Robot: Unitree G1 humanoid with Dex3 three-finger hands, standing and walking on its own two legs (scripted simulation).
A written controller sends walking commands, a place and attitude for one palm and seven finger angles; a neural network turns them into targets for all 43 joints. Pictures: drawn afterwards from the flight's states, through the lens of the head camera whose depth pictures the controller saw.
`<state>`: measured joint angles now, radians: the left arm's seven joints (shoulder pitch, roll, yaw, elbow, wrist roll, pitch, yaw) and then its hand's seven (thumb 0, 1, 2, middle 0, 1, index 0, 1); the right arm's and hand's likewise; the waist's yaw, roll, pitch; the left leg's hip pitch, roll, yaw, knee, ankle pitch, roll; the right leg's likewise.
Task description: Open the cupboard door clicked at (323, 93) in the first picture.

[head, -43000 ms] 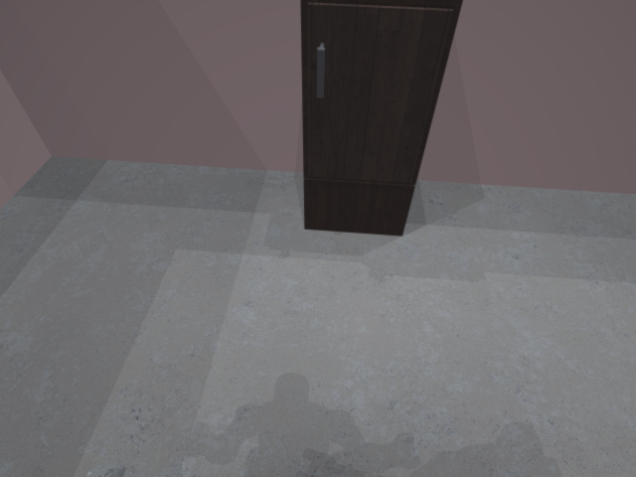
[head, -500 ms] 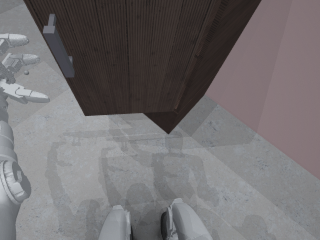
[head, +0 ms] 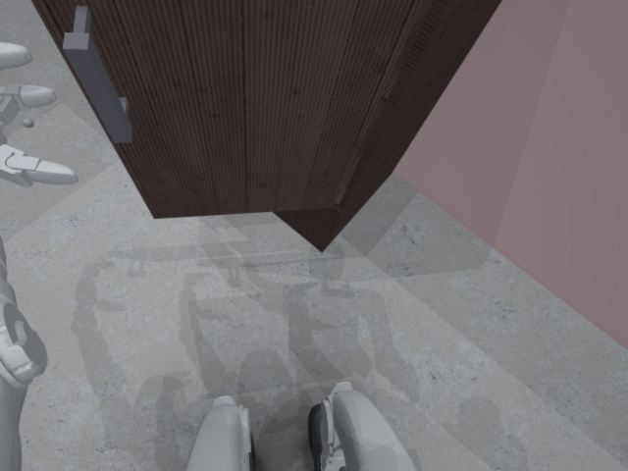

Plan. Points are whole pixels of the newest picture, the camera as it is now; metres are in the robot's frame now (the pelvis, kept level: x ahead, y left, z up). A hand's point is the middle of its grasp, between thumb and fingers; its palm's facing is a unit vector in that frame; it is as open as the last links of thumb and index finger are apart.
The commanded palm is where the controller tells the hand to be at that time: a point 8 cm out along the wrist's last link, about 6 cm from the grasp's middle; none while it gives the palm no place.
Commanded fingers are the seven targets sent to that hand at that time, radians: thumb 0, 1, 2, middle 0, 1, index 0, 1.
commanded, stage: move the hooked fingers beside the handle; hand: left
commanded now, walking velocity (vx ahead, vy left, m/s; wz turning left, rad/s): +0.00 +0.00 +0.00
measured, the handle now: (104, 81) +0.55 +0.21 +0.07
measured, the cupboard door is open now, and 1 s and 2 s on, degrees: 47 47 47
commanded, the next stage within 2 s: slide the fingers in behind the handle in 0.44 s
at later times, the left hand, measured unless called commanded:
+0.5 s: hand (29, 123) +0.50 +0.28 +0.06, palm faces +0.07 -1.00 -0.01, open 14.0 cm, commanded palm +0.48 +0.31 +0.06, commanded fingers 0.00 -0.50 0.30 -0.30 -1.20 -0.30 -1.20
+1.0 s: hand (63, 124) +0.49 +0.24 +0.07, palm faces +0.06 -1.00 -0.01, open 14.0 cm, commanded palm +0.47 +0.28 +0.06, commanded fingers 0.00 -0.50 0.30 -0.30 -1.20 -0.30 -1.20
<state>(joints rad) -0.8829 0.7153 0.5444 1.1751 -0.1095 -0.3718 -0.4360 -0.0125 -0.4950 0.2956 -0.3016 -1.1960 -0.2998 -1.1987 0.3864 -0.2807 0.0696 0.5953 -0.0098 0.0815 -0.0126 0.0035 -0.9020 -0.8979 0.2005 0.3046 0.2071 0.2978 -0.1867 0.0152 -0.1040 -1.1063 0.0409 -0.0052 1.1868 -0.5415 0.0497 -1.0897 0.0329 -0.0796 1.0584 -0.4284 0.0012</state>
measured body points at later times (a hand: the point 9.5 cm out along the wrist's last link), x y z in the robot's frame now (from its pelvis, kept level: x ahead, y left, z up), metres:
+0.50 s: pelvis +0.00 +0.00 +0.00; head +0.16 +0.05 +0.42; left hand +0.49 +0.33 +0.06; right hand +0.02 -0.26 -0.10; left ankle +0.00 +0.08 -0.64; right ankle +0.03 -0.13 -0.64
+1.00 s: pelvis +0.00 -0.01 +0.00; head +0.15 +0.03 +0.43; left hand +0.48 +0.30 +0.07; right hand +0.02 -0.27 -0.10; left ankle +0.00 +0.08 -0.64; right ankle +0.03 -0.13 -0.64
